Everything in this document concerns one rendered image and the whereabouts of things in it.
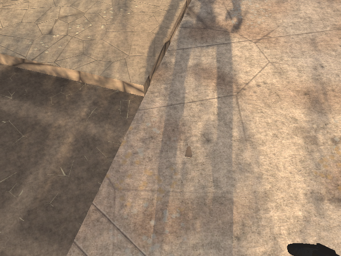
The right robot hand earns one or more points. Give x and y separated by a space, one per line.
300 249

